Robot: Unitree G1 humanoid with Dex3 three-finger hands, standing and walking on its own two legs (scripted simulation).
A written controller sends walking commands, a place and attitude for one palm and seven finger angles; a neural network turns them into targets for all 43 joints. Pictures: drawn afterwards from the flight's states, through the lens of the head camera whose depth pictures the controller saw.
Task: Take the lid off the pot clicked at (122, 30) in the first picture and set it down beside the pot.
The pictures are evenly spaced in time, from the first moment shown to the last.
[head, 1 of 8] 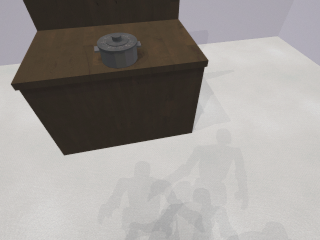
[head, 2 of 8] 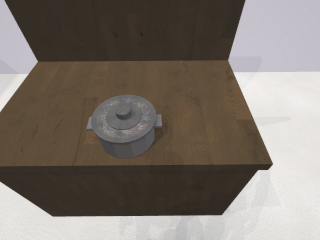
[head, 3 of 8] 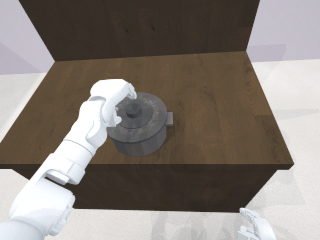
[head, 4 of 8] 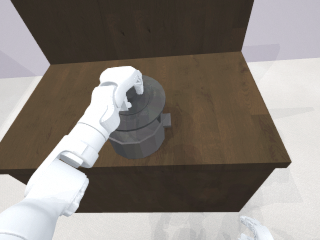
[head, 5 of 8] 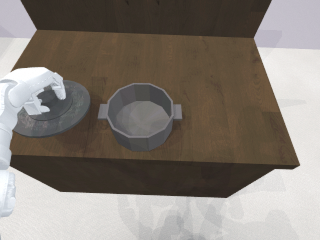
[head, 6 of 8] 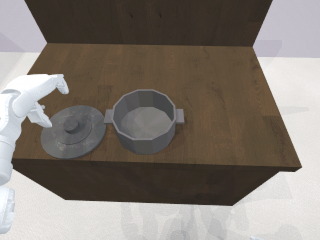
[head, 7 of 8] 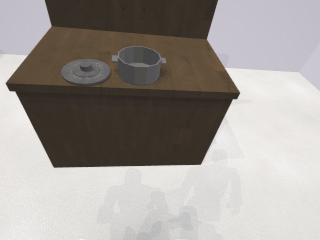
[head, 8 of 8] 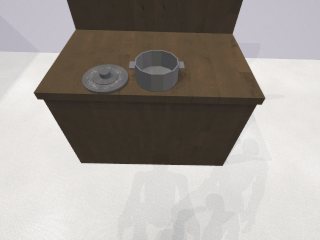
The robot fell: no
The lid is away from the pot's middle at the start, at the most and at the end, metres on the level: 0.00 0.25 0.24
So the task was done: yes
